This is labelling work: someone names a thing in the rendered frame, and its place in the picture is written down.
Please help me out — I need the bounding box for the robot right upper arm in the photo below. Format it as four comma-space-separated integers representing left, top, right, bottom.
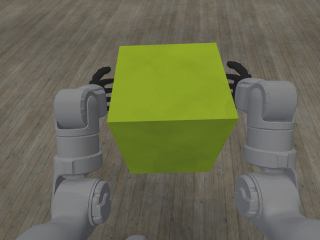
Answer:
234, 172, 320, 240

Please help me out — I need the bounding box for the robot right forearm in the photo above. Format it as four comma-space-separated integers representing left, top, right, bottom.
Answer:
234, 78, 301, 208

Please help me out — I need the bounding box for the carton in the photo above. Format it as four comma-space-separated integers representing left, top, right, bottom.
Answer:
107, 42, 239, 174

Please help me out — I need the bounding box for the robot right hand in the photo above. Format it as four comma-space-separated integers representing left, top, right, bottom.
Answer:
226, 61, 252, 108

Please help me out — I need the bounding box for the robot left hand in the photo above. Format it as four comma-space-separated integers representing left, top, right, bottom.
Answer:
89, 66, 114, 111

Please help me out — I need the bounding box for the robot left forearm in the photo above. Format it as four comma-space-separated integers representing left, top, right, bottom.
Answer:
51, 84, 108, 217

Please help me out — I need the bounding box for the robot left upper arm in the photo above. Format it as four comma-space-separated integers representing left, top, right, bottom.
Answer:
15, 178, 112, 240

